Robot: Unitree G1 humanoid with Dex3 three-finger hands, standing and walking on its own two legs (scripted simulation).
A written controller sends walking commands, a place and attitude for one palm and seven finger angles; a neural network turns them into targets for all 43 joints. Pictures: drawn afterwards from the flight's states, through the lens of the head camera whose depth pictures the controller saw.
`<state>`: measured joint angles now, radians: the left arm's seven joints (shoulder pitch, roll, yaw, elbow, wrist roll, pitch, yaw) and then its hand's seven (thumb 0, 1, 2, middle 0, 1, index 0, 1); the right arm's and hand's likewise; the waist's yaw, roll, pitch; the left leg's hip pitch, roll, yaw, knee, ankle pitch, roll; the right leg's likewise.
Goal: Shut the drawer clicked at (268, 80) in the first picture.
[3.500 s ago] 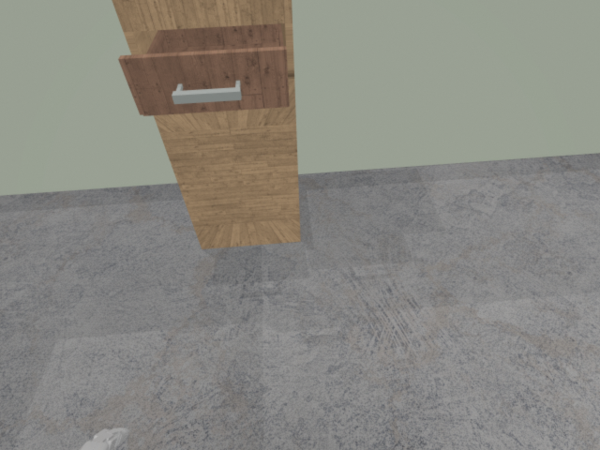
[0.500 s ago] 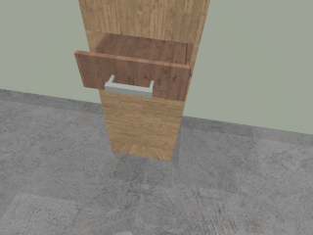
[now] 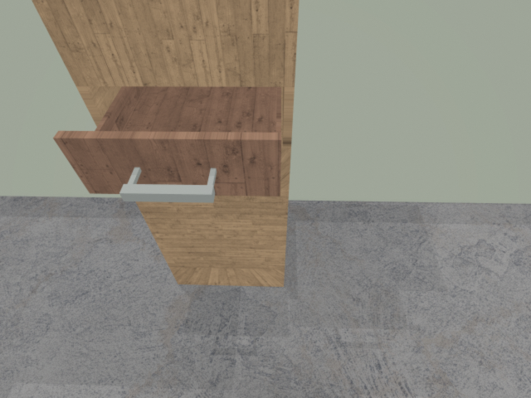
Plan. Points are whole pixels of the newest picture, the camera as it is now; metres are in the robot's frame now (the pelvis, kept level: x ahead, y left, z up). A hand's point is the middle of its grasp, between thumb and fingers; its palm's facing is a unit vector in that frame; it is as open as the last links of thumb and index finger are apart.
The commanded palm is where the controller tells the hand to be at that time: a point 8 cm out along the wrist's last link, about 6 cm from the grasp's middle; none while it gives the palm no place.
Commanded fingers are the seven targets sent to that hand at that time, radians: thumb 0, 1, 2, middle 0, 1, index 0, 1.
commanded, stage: come to a stop and stand still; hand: left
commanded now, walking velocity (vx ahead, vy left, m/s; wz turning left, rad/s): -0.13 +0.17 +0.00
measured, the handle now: (171, 183) +0.45 +0.19 +0.06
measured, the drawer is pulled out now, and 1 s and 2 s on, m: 0.16 0.16 0.16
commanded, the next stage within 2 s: look again from close up in 1.10 s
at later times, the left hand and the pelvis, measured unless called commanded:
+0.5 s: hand out of the picture -0.04 +0.23 -0.17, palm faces +0.09 -0.98 -0.17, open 7.4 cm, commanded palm none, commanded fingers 0.00 0.90 0.90 -0.20 -0.30 -0.20 -0.30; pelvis -0.05 +0.04 +0.01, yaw +1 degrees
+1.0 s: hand out of the picture -0.03 +0.17 -0.17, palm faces +0.07 -0.98 -0.19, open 7.3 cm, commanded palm none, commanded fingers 0.00 0.90 0.90 -0.20 -0.30 -0.20 -0.30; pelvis -0.02 +0.00 +0.01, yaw +1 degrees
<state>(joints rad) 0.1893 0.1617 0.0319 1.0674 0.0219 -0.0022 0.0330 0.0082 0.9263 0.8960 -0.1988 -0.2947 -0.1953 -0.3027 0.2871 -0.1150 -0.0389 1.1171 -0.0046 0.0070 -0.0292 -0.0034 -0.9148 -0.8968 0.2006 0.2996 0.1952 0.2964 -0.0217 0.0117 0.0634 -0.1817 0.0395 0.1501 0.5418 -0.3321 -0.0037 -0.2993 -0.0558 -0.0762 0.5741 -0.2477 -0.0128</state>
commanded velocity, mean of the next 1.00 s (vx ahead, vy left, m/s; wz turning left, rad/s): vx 0.04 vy -0.02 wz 0.00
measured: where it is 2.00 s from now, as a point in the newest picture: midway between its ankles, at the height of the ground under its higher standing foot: outside the picture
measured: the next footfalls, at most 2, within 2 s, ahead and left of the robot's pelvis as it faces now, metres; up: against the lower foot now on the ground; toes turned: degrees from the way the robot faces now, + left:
left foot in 0.32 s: -0.03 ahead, +0.15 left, +0.00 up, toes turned +6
right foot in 0.68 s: -0.01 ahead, -0.08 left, +0.00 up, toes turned -4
